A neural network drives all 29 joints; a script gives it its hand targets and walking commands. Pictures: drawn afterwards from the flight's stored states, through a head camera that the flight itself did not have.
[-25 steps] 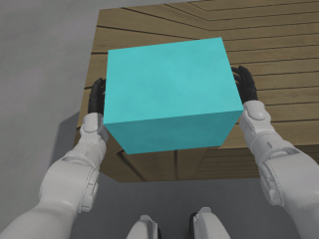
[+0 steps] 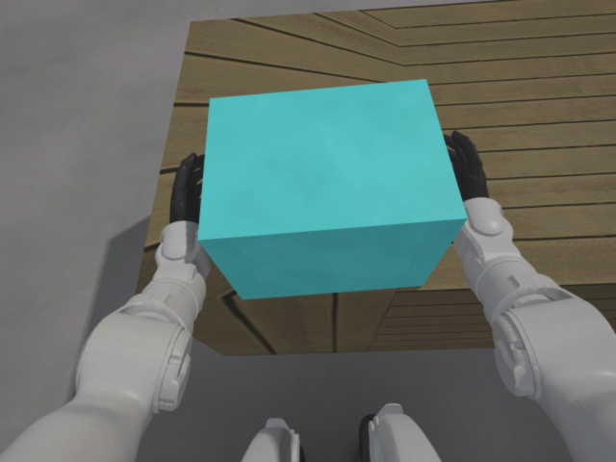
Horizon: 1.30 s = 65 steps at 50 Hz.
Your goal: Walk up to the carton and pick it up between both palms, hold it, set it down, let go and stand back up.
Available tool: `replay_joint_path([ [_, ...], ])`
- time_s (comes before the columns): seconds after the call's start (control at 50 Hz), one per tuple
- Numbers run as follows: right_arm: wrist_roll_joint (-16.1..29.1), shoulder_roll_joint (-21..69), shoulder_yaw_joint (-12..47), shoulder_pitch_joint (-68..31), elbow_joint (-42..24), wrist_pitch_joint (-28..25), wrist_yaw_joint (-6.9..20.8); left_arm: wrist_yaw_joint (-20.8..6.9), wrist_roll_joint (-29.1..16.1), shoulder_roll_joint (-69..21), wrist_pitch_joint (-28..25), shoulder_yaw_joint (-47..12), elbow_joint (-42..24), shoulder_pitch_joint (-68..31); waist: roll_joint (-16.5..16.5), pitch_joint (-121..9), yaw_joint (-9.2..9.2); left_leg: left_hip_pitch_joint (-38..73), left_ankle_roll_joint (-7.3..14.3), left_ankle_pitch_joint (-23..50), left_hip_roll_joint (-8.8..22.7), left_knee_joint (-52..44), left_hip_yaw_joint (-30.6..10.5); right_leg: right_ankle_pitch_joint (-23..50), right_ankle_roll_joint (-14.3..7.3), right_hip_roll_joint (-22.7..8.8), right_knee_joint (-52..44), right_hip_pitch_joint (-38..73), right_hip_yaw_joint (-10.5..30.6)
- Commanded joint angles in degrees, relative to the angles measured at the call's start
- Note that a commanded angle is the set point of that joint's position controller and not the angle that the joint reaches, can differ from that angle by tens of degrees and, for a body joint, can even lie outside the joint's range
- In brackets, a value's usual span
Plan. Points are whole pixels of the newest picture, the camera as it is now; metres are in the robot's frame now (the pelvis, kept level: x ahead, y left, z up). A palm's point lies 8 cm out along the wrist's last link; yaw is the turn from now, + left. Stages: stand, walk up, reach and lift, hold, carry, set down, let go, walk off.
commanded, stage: reach and lift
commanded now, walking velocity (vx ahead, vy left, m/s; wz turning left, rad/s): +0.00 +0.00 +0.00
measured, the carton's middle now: (325, 200) +0.47 +0.00 -0.02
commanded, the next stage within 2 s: none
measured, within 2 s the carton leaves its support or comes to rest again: leaves its support in 1.80 s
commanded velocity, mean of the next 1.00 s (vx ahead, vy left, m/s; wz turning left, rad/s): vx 0.00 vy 0.00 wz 0.00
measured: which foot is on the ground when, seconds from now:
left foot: down 0.00-1.00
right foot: down 0.00-1.00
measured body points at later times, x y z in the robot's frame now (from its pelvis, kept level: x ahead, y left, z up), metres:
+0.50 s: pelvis +0.01 +0.00 +0.02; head +0.16 -0.02 +0.44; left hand +0.45 +0.19 +0.01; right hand +0.47 -0.19 +0.01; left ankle +0.00 +0.12 -0.66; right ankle +0.06 -0.10 -0.66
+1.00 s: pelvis +0.03 +0.01 +0.04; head +0.19 +0.00 +0.46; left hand +0.45 +0.19 +0.01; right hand +0.46 -0.19 +0.02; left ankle +0.00 +0.12 -0.66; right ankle +0.06 -0.10 -0.66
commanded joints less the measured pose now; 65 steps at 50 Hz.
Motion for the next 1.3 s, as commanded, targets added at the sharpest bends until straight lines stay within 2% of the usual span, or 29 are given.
replay_joint_path([
  [0.0, -1.35, -0.89, -0.09, -27.26, -10.80, -2.59, 0.15, -0.81, 1.35, 2.43, -3.70, -0.36, -9.96, -27.41, -2.64, -43.84, -1.30, 14.25, -3.84, 22.91, -1.45, -4.53, 2.84, 16.35, 2.49, 0.70, -3.17, 34.65, 2.13],
  [0.04, -1.36, 0.73, 0.37, -27.18, -9.58, -2.43, 0.64, -1.26, 0.94, 1.55, -3.93, -0.71, -9.31, -27.84, -2.55, -42.76, -0.81, 12.97, -3.77, 21.86, -1.48, -5.02, 2.40, 16.00, 2.36, 0.44, -2.85, 35.71, 2.29],
  [0.1, -2.65, 1.89, -0.33, -26.76, -9.11, -2.37, 0.83, -1.54, 1.53, 0.69, -4.27, -0.33, -9.48, -28.07, -2.73, -42.53, -1.65, 12.96, -3.54, 22.46, -1.37, -5.07, 2.50, 16.29, 2.45, 0.30, -3.17, 36.19, 2.48],
  [0.14, -3.87, 3.18, -0.60, -26.83, -9.07, -2.60, 0.94, -1.89, 2.14, -0.53, -4.52, 0.13, -9.27, -28.04, -3.02, -42.39, -1.50, 13.09, -3.63, 22.91, -1.49, -5.44, 2.45, 17.49, 2.59, 0.30, -3.50, 37.34, 2.15],
  [0.18, -5.56, 7.24, -0.80, -27.40, -9.50, -3.10, 1.67, -2.87, 3.10, -4.75, -4.86, -0.75, -9.64, -29.26, -1.85, -42.73, -2.09, 13.80, -3.96, 23.77, -1.52, -5.51, 2.49, 18.09, 2.38, 0.30, -3.58, 37.63, 2.14],
  [0.22, -8.96, 16.65, -0.56, -28.53, -9.17, -4.01, 3.63, -5.22, 5.38, -13.27, -5.71, -1.09, -9.06, -30.69, -1.00, -42.46, -2.33, 15.10, -4.01, 24.54, -1.74, -5.46, 2.32, 19.53, 2.39, 0.47, -3.90, 37.57, 1.52],
  [0.28, -17.45, 35.45, -1.74, -29.62, -7.72, -5.10, 8.00, -10.36, 11.14, -29.95, -8.44, -0.47, -6.39, -33.63, -0.12, -37.43, -3.47, 13.59, -3.12, 21.68, -2.21, -7.02, 2.23, 19.78, 2.51, 0.23, -5.16, 39.82, 0.97],
  [0.3, -19.35, 37.40, -2.28, -28.31, -6.34, -5.59, 8.88, -11.10, 12.85, -31.57, -9.40, 0.37, -4.77, -32.74, 1.03, -35.64, -3.04, 13.55, -2.93, 20.89, -2.29, -7.97, 2.03, 19.59, 2.38, -0.16, -5.60, 40.62, 0.97],
  [0.32, -21.19, 37.91, -3.20, -27.34, -5.83, -6.12, 9.36, -11.29, 14.17, -32.27, -10.19, 0.91, -4.09, -32.11, 0.99, -34.73, -3.65, 13.55, -2.88, 20.69, -2.28, -8.14, 2.29, 19.75, 2.29, 0.02, -6.01, 41.24, 0.94],
  [0.34, -22.17, 38.52, -3.43, -26.84, -5.04, -6.58, 9.51, -11.39, 14.59, -31.87, -10.99, 1.27, -4.18, -32.58, 0.34, -33.97, -3.40, 13.86, -2.65, 20.49, -2.18, -8.71, 1.94, 20.27, 2.36, -0.06, -6.15, 41.55, 0.81],
  [0.38, -24.15, 38.67, -4.74, -24.78, -3.36, -7.17, 9.62, -11.04, 16.35, -31.28, -11.79, 2.65, -3.19, -31.61, 0.51, -32.72, -3.43, 14.32, -2.62, 19.69, -1.96, -9.75, 1.88, 18.97, 2.37, -0.05, -7.30, 40.86, 0.59],
  [0.4, -25.53, 38.22, -5.53, -23.08, -2.37, -7.42, 9.71, -10.79, 16.55, -31.57, -12.11, 2.23, -3.98, -31.10, 0.51, -33.05, -4.47, 14.89, -2.52, 20.00, -1.75, -10.06, 1.48, 18.90, 2.31, -0.02, -7.68, 40.33, 0.48],
  [0.46, -27.84, 39.23, -5.91, -20.72, -1.87, -8.17, 9.73, -10.33, 17.33, -31.22, -12.87, 3.26, -3.38, -29.25, -0.88, -32.12, -4.08, 16.03, -1.94, 20.88, -1.79, -11.06, 1.45, 19.24, 2.58, 0.17, -8.76, 39.93, 0.04],
  [0.52, -28.50, 39.36, -5.27, -17.80, -0.11, -9.36, 9.79, -10.07, 18.02, -30.61, -13.48, 3.40, -2.76, -25.74, -1.16, -30.49, -3.83, 17.34, -2.23, 25.04, -1.61, -11.38, 0.87, 24.94, 2.81, 0.23, -9.11, 40.94, 0.02],
  [0.6, -29.48, 38.25, -5.43, -14.99, 2.08, -10.95, 9.66, -9.79, 20.01, -30.21, -13.64, 4.27, -2.23, -22.71, -0.41, -28.17, -3.35, 18.41, -2.51, 28.07, -1.32, -12.67, 1.00, 28.28, 2.65, 0.37, -10.09, 42.28, 0.10],
  [0.62, -29.58, 37.85, -5.33, -15.12, 1.58, -11.53, 9.73, -9.69, 20.12, -30.12, -13.79, 4.21, -2.48, -22.15, -0.15, -28.74, -2.88, 19.00, -2.47, 28.77, -1.09, -12.83, 0.69, 28.39, 2.45, 0.29, -10.42, 41.91, 0.17],
  [0.72, -30.57, 37.87, -4.15, -13.07, 1.30, -13.35, 9.04, -9.42, 20.30, -31.54, -14.19, 3.15, -4.57, -20.00, -1.47, -30.37, -3.47, 20.26, -2.58, 32.19, -1.11, -13.36, 1.15, 33.51, 2.83, 0.67, -11.72, 43.97, 0.43],
  [0.78, -30.48, 37.38, -3.49, -12.52, 1.56, -14.83, 9.00, -9.22, 21.69, -31.56, -14.46, 3.71, -4.90, -17.87, -0.73, -30.51, -2.26, 20.89, -2.80, 34.46, -0.99, -14.00, 0.94, 36.75, 2.76, 0.52, -11.93, 45.16, 0.48],
  [0.9, -31.61, 36.78, -2.95, -11.86, 0.73, -17.67, 8.65, -9.33, 22.86, -32.80, -15.20, 3.49, -4.99, -15.69, -1.58, -32.56, -2.61, 21.56, -2.72, 37.52, -0.70, -15.77, 0.80, 41.41, 3.08, 0.33, -13.37, 47.19, 0.56],
  [0.94, -31.68, 36.56, -3.12, -11.79, 0.38, -18.36, 8.59, -9.42, 23.29, -32.53, -15.27, 4.11, -4.95, -14.56, -2.20, -32.26, -1.97, 21.53, -2.61, 37.95, -0.69, -16.26, 1.11, 42.38, 3.18, 0.30, -14.07, 47.79, 0.66],
  [0.98, -32.20, 35.84, -3.87, -11.27, 1.02, -19.20, 8.56, -9.29, 23.81, -33.05, -15.71, 3.52, -5.60, -14.61, -1.53, -33.30, -2.48, 22.17, -2.58, 37.92, -0.73, -17.13, 0.93, 41.13, 3.03, 0.27, -14.94, 47.39, 0.70],
  [1.0, -32.38, 36.22, -3.48, -11.09, 0.50, -19.60, 8.64, -9.33, 23.96, -33.47, -15.69, 3.56, -6.05, -14.21, -1.61, -33.75, -1.97, 22.75, -2.63, 38.49, -0.63, -17.29, 0.94, 41.07, 2.94, 0.29, -15.12, 47.43, 0.59],
  [1.06, -33.48, 35.18, -4.68, -12.03, -0.06, -20.58, 8.89, -8.94, 24.23, -34.59, -15.99, 2.99, -6.49, -14.55, -1.14, -34.22, -2.03, 25.01, -2.84, 38.38, -0.34, -18.34, 1.08, 37.92, 2.70, 0.81, -16.97, 44.62, -0.32],
  [1.08, -34.41, 34.52, -5.29, -12.20, 0.11, -20.92, 8.98, -8.87, 24.11, -34.78, -16.05, 2.35, -6.88, -15.06, -0.98, -34.87, -2.73, 25.73, -3.16, 38.22, -0.37, -18.25, 1.18, 36.87, 2.64, 0.89, -17.37, 43.41, -0.42],
  [1.2, -34.17, 33.67, -4.58, -13.47, 0.38, -22.18, 9.32, -8.66, 23.87, -34.52, -16.43, 2.63, -6.75, -14.83, -2.01, -35.66, -0.96, 27.57, -2.97, 37.17, -0.01, -19.49, 1.16, 33.80, 2.31, 1.25, -18.98, 42.30, -0.72],
  [1.22, -34.63, 33.71, -4.86, -12.94, 1.13, -22.02, 9.39, -8.67, 23.34, -34.91, -16.45, 1.89, -7.52, -15.19, -2.12, -35.60, -1.64, 27.31, -2.97, 35.90, -0.09, -19.60, 1.00, 32.52, 2.20, 1.26, -18.84, 41.47, -0.72],
  [1.24, -34.28, 33.55, -5.12, -13.20, 1.39, -22.04, 9.58, -8.52, 23.34, -35.26, -16.33, 1.32, -8.14, -15.74, -1.05, -36.02, -1.50, 28.29, -3.24, 35.88, 0.00, -19.77, 1.11, 31.22, 2.18, 1.44, -19.25, 40.97, -0.84],
  [1.28, -34.60, 32.86, -6.03, -14.91, 0.90, -21.88, 9.62, -8.35, 23.09, -35.26, -16.02, 0.82, -8.05, -17.24, -1.60, -36.10, -1.69, 28.81, -2.92, 34.51, 0.13, -20.09, 1.34, 28.31, 2.28, 1.70, -20.13, 39.08, -0.95],
])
